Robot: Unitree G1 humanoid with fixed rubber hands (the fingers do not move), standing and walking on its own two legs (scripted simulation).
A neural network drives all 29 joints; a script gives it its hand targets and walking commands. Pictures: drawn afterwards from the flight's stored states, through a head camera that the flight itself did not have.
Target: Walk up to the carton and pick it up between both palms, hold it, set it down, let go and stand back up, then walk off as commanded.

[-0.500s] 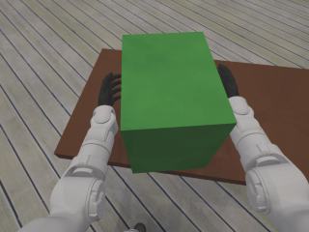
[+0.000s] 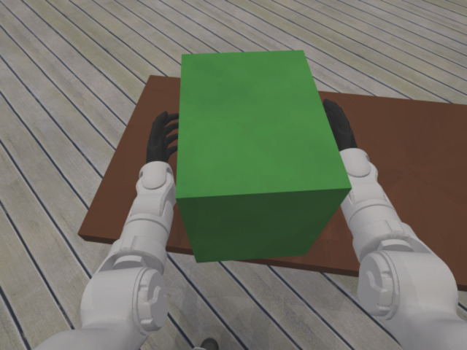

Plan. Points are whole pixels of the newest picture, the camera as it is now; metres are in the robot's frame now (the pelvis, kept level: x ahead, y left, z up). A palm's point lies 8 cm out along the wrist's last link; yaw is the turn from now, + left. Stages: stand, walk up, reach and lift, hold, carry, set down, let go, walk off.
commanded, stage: reach and lift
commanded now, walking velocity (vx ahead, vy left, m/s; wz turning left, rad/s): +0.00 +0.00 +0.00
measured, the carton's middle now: (247, 161) +0.44 +0.06 +0.03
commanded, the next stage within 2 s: none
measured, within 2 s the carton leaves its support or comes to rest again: leaves its support in 0.80 s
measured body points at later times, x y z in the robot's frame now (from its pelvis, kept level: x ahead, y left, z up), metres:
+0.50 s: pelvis +0.00 +0.00 +0.00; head +0.07 +0.02 +0.44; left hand +0.42 +0.22 +0.06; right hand +0.47 -0.09 +0.08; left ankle +0.05 +0.12 -0.73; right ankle -0.03 -0.09 -0.73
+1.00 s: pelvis -0.01 +0.00 +0.00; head +0.05 +0.02 +0.45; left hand +0.40 +0.21 +0.06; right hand +0.45 -0.09 +0.10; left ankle +0.05 +0.12 -0.73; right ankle -0.03 -0.09 -0.73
